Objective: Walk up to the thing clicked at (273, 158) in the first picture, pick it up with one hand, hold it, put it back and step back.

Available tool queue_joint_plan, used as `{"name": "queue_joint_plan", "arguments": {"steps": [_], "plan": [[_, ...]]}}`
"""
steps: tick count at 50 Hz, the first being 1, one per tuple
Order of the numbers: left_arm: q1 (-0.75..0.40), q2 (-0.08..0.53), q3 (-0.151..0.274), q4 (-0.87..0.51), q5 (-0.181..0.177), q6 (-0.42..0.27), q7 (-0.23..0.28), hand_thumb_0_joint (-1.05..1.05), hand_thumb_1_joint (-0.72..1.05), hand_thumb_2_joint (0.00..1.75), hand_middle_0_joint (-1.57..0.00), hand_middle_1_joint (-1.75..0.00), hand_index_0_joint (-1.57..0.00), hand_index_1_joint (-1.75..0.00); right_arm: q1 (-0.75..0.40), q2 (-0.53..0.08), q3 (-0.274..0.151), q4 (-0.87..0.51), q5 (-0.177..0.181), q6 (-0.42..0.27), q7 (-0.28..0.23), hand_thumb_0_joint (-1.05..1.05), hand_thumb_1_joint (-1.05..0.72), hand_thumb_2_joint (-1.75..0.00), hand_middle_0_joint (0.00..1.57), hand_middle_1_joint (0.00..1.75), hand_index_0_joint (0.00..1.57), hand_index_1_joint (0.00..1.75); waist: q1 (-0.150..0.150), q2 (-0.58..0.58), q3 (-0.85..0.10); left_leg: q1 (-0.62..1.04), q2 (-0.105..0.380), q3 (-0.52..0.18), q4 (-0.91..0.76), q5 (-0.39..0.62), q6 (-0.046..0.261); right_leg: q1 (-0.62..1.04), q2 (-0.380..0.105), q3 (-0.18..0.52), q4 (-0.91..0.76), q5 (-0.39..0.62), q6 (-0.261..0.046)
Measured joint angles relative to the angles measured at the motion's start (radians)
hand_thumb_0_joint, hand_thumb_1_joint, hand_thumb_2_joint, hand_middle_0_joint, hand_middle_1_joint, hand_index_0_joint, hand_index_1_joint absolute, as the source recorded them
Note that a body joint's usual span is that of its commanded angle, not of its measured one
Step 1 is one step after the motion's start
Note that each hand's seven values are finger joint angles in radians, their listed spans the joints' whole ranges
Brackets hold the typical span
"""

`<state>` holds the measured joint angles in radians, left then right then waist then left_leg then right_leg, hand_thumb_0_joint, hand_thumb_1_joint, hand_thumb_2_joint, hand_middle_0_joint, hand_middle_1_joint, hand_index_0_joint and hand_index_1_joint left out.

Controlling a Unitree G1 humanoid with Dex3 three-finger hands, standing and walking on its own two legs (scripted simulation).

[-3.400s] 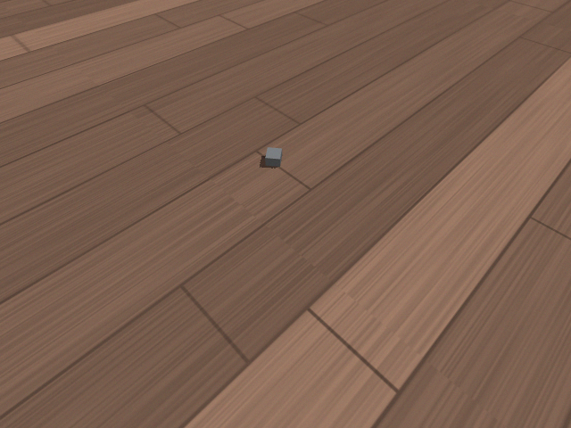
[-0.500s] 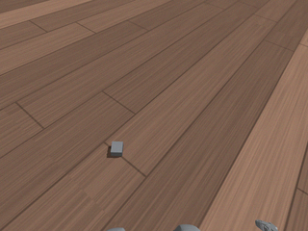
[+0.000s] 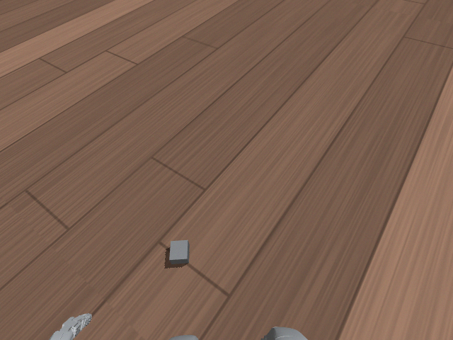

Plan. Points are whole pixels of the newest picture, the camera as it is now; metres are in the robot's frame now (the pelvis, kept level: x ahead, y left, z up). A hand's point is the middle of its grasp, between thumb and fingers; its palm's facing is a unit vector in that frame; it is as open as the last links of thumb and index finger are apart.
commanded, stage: walk up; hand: left
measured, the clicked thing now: (179, 252) +0.55 +0.25 -0.74
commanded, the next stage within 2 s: stand in 1.90 s
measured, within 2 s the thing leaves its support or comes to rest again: neither
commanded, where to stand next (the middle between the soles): +0.22 +0.03 m, yaw +1 degrees
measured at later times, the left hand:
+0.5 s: hand (75, 329) +0.16 +0.33 -0.16, palm faces -0.05 -0.95 -0.31, open 7.4 cm
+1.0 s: hand (101, 285) +0.24 +0.28 -0.14, palm faces -0.05 -0.93 -0.36, open 7.4 cm
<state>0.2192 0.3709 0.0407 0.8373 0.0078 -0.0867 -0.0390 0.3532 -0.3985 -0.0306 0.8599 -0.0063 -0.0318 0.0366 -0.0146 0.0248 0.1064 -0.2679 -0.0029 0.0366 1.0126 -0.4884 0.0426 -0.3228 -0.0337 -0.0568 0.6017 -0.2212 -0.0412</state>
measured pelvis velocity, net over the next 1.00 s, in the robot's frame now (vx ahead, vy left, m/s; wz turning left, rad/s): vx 0.15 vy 0.03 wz -0.02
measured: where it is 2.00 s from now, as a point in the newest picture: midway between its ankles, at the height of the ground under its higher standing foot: outside the picture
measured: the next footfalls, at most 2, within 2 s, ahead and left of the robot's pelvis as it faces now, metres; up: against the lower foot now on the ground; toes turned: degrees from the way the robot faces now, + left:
left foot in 0.32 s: +0.22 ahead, +0.16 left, +0.00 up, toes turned +2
right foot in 0.76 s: +0.22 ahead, -0.09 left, +0.00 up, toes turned -2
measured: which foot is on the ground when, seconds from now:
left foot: up 0.00-0.30, down 0.32-1.00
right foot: down 0.00-0.36, up 0.38-0.74, down 0.76-1.00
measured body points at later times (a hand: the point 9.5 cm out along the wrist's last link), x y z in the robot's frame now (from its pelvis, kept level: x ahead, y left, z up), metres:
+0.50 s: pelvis +0.12 +0.06 +0.00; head +0.15 +0.10 +0.45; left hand +0.17 +0.38 -0.14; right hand +0.19 -0.26 -0.08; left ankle +0.19 +0.16 -0.73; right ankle +0.12 -0.10 -0.67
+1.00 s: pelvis +0.15 +0.03 +0.00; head +0.16 +0.02 +0.45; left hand +0.25 +0.33 -0.11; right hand +0.23 -0.26 -0.13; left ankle +0.19 +0.16 -0.73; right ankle +0.18 -0.09 -0.73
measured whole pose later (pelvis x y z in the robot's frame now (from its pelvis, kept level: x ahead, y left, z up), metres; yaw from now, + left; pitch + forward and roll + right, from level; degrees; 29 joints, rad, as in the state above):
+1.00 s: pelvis +0.15 +0.03 +0.00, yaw -1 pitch -3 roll +1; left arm 0.14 0.35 0.00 1.02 0.01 -0.01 -0.01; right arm 0.15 -0.36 0.01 1.02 0.00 -0.02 0.02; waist 0.00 0.02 0.08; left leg -0.24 0.03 0.08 0.53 -0.23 -0.01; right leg -0.26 -0.04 -0.01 0.58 -0.26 0.00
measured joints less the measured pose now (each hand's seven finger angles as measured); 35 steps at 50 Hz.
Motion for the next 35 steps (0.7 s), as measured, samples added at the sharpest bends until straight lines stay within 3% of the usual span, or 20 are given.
{"name": "queue_joint_plan", "arguments": {"steps": [2,6,11,15,17,19,21,24,31,35], "plan": [[0.016,-0.01,-0.006,-0.005,-0.007,-0.002,0.006,0.01,0.9,0.9,-0.21,-0.3,-0.21,-0.3,-0.015,-0.007,0.001,0.0,0.005,0.001,0.004,0.01,-0.91,-0.9,0.21,0.3,0.2,0.3,0.011,0.006,-0.006,-0.073,0.008,-0.026,0.05,0.042,-0.004,0.045,0.0,0.003,-0.046,0.007,0.004],[0.059,-0.011,-0.012,0.001,-0.003,0.001,0.007,0.01,0.9,0.9,-0.21,-0.3,-0.21,-0.3,-0.04,-0.026,-0.012,-0.011,0.003,-0.001,0.015,0.01,-0.91,-0.9,0.21,0.3,0.2,0.3,0.02,0.025,-0.016,-0.179,0.051,-0.072,-0.005,0.151,-0.023,0.113,0.013,0.002,-0.113,0.01,0.008],[0.093,0.015,0.001,0.001,0.013,0.016,-0.005,0.01,0.9,0.9,-0.21,-0.3,-0.21,-0.3,-0.041,-0.031,-0.03,0.007,-0.01,0.0,0.032,0.01,-0.91,-0.9,0.21,0.3,0.2,0.3,0.026,0.019,-0.035,-0.212,0.098,-0.043,-0.216,0.227,-0.056,0.159,0.017,-0.02,-0.133,-0.027,0.009],[0.109,0.049,0.01,-0.002,0.015,0.027,-0.01,0.01,0.9,0.9,-0.21,-0.3,-0.21,-0.3,-0.033,-0.028,-0.034,0.031,-0.016,-0.012,0.03,0.01,-0.91,-0.9,0.21,0.3,0.2,0.3,0.044,-0.01,-0.045,-0.143,0.09,-0.013,-0.392,0.297,-0.054,0.161,0.009,-0.027,-0.07,-0.098,0.03],[0.113,0.066,0.011,0.005,0.013,0.04,-0.005,0.01,0.9,0.9,-0.21,-0.3,-0.21,-0.3,-0.034,-0.019,-0.036,0.041,-0.019,-0.026,0.017,0.01,-0.91,-0.9,0.21,0.3,0.2,0.3,0.042,-0.043,-0.045,-0.104,0.06,0.004,-0.431,0.335,-0.042,0.143,-0.017,-0.021,0.014,-0.162,0.039],[0.106,0.072,0.013,0.023,0.007,0.06,0.007,0.01,0.9,0.9,-0.21,-0.3,-0.21,-0.3,-0.047,-0.001,-0.03,0.038,-0.026,-0.037,0.004,0.01,-0.91,-0.9,0.21,0.3,0.2,0.3,0.043,-0.089,-0.035,-0.1,0.035,0.034,-0.393,0.294,-0.025,0.09,-0.036,0.03,0.153,-0.213,0.009],[0.1,0.063,0.004,0.04,0.006,0.075,0.017,0.01,0.9,0.9,-0.2,-0.3,-0.21,-0.3,-0.057,0.009,-0.022,0.022,-0.019,-0.042,0.001,0.01,-0.91,-0.9,0.21,0.3,0.2,0.3,0.027,-0.086,-0.027,-0.091,0.044,0.032,-0.382,0.268,-0.013,0.021,0.001,0.057,0.309,-0.267,-0.002],[0.088,0.064,-0.005,0.055,0.003,0.083,0.019,0.01,0.9,0.9,-0.2,-0.3,-0.2,-0.3,-0.062,0.031,-0.007,0.003,-0.011,-0.046,-0.008,0.01,-0.91,-0.9,0.21,0.3,0.2,0.3,0.012,-0.097,-0.01,-0.046,0.047,0.034,-0.439,0.28,-0.009,-0.061,0.021,0.084,0.417,-0.245,-0.004],[0.064,0.058,-0.005,0.079,-0.004,0.091,0.022,0.01,0.9,0.9,-0.2,-0.3,-0.21,-0.3,-0.078,0.036,0.013,0.0,-0.008,-0.035,-0.026,0.01,-0.9,-0.9,0.21,0.3,0.21,0.3,0.015,-0.105,0.006,0.005,0.035,0.058,-0.489,0.277,-0.006,-0.117,-0.017,0.113,0.294,-0.128,0.029],[0.042,0.043,-0.007,0.108,-0.003,0.094,0.03,0.01,0.9,0.9,-0.2,-0.3,-0.21,-0.3,-0.106,0.023,0.014,0.004,-0.007,-0.019,-0.029,0.01,-0.9,-0.9,0.21,0.3,0.21,0.3,0.016,-0.081,0.009,-0.014,0.035,0.068,-0.429,0.236,-0.012,-0.064,-0.028,0.08,0.163,-0.1,0.034]]}}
